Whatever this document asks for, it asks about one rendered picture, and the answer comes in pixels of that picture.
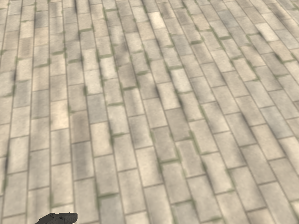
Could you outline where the left robot hand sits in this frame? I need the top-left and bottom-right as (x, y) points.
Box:
(35, 212), (78, 224)

